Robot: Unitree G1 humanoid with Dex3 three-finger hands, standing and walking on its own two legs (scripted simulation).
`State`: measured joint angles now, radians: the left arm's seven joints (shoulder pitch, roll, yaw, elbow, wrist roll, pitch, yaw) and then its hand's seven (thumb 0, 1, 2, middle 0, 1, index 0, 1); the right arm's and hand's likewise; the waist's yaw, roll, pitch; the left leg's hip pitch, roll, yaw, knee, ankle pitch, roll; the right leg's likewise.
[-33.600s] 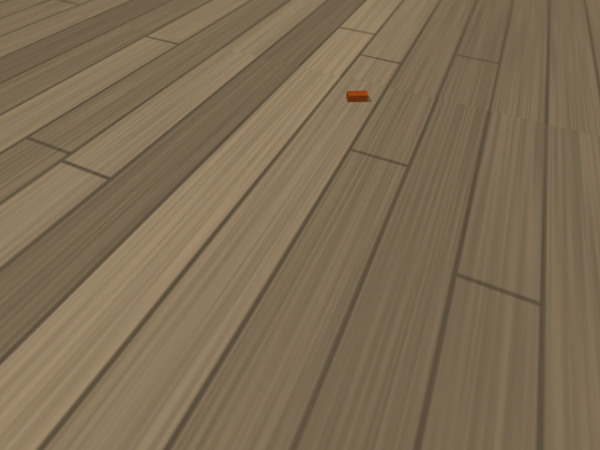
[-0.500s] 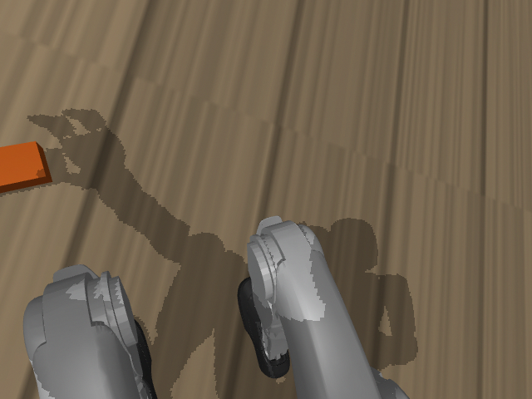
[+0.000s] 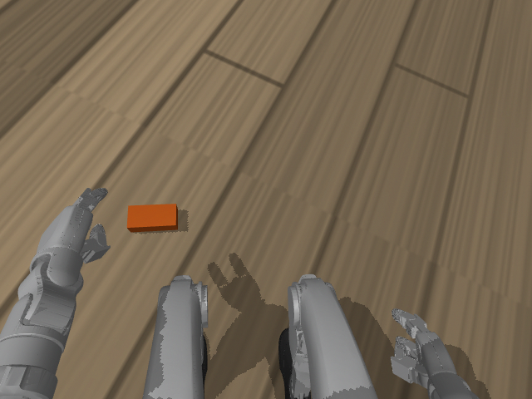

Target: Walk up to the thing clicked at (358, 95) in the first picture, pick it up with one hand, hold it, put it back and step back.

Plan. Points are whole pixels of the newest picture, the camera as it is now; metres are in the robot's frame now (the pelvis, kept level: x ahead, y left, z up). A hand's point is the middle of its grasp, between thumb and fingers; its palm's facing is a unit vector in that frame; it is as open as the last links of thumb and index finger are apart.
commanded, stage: home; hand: left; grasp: from above
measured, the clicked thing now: (153, 218) +0.52 +0.26 -0.47
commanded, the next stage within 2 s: none
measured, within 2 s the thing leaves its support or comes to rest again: neither
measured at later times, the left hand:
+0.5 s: hand (68, 294) +0.25 +0.20 +0.10, palm faces +0.13 -0.97 -0.23, open 7.4 cm
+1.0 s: hand (21, 329) +0.22 +0.19 +0.17, palm faces +0.15 -0.97 -0.20, open 7.4 cm
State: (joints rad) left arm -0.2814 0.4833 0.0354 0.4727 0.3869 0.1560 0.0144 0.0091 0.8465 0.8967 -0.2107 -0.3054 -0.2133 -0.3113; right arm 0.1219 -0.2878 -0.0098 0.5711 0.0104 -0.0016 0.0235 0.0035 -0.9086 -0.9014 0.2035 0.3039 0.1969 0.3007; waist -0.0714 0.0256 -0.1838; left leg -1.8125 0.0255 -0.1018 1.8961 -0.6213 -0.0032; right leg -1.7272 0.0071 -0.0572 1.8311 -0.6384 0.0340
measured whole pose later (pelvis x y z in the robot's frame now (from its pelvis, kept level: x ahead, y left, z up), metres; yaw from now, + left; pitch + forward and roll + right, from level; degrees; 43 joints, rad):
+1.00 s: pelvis +0.08 +0.00 +0.22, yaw +6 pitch +10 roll -3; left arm 0.50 0.22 0.03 -0.13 -0.05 0.46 0.02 0.01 0.90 0.90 -0.20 -0.29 -0.20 -0.30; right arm 0.27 -0.22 0.04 0.51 0.00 -0.24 -0.19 0.01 -0.90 -0.90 0.21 0.30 0.20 0.30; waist -0.04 0.04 -0.16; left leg -0.71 0.02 -0.07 1.02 -0.48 -0.01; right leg -0.63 -0.01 -0.06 0.95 -0.49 0.02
